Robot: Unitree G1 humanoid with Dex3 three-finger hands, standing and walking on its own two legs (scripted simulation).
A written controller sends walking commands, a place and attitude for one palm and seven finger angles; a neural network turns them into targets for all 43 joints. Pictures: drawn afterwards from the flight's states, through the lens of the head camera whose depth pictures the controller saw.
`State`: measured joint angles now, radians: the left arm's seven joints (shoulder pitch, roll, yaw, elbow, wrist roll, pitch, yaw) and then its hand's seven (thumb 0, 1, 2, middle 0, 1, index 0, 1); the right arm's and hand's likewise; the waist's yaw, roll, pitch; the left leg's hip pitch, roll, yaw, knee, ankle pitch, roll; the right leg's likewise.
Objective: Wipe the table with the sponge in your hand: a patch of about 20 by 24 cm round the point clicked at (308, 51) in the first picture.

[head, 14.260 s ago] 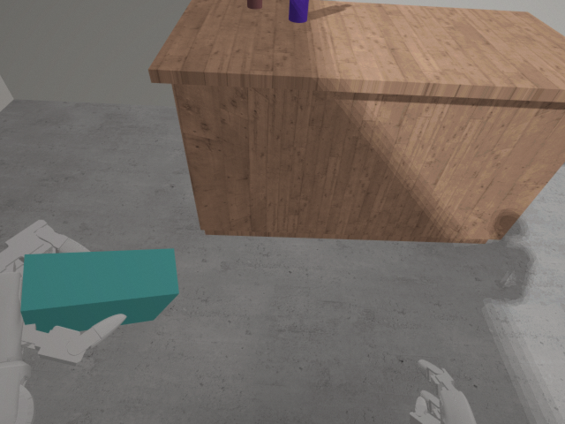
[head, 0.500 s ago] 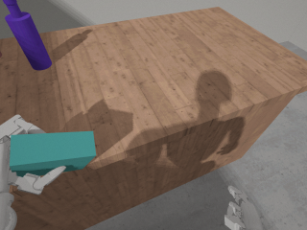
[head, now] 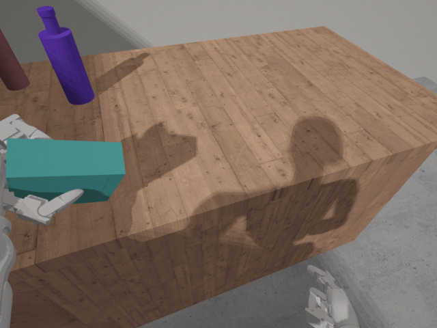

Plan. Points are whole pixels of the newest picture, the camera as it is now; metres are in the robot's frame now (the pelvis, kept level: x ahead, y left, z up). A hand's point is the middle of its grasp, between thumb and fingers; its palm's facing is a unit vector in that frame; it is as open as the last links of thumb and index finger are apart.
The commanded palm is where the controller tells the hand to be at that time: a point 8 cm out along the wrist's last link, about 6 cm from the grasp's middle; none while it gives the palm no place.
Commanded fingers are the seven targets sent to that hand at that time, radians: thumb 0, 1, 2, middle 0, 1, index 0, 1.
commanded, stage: turn the palm down, sponge in hand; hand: left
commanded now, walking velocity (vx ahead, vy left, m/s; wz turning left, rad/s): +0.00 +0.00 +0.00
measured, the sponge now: (84, 175) +0.27 +0.25 +0.17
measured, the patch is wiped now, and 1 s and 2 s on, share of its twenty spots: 0.00 0.00 0.00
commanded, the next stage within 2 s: none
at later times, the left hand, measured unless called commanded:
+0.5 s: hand (83, 211) +0.21 +0.22 +0.17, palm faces +0.28 -0.56 -0.78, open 9.4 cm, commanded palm +0.17 +0.25 +0.23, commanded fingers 0.00 0.10 1.30 -1.20 -1.60 -1.20 -1.60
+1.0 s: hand (84, 185) +0.24 +0.22 +0.19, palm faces +0.26 -0.34 -0.90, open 9.4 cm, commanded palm +0.19 +0.25 +0.27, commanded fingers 0.00 0.10 1.30 -1.20 -1.60 -1.20 -1.60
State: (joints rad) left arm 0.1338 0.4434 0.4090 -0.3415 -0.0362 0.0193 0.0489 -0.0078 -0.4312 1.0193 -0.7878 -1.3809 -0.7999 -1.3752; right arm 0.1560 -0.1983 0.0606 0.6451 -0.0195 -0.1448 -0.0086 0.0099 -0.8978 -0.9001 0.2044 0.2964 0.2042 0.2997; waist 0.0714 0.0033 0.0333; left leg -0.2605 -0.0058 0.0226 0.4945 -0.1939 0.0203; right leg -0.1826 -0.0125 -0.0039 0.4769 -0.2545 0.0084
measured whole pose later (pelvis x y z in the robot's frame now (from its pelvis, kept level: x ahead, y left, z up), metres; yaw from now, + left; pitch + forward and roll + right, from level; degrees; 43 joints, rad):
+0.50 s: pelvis -0.01 -0.06 -0.01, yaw +1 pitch -6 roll +1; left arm 0.17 0.57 0.24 -0.33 0.23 0.27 -0.06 -0.01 -0.43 1.02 -0.79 -1.38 -0.80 -1.38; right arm 0.10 -0.25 0.07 0.64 0.03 -0.09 -0.13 0.01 -0.90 -0.90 0.20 0.30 0.20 0.30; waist 0.09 0.11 0.03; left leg -0.22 0.04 -0.03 0.51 -0.19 -0.02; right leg -0.16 0.04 -0.06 0.55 -0.30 -0.06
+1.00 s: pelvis +0.02 -0.05 +0.00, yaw +1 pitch -3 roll +1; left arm 0.22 0.65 0.22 -0.52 0.40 0.31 -0.08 -0.01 -0.43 1.02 -0.79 -1.38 -0.80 -1.37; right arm 0.09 -0.28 0.03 0.61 0.05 -0.11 -0.14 0.01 -0.90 -0.90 0.20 0.30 0.20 0.30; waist 0.12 0.10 0.01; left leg -0.23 0.03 -0.01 0.52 -0.23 -0.03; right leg -0.17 0.03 -0.03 0.55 -0.33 -0.04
